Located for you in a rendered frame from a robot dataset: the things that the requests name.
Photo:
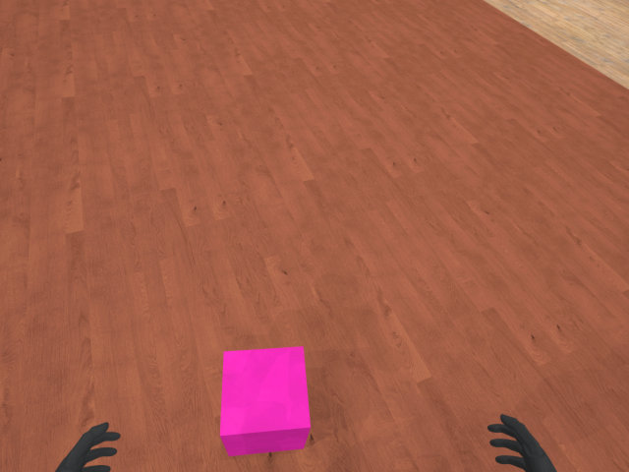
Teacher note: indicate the carton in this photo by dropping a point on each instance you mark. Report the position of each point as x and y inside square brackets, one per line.
[264, 403]

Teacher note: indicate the left robot hand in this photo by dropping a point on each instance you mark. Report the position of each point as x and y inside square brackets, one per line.
[82, 452]

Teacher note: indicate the right robot hand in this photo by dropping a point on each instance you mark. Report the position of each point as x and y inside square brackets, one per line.
[534, 458]

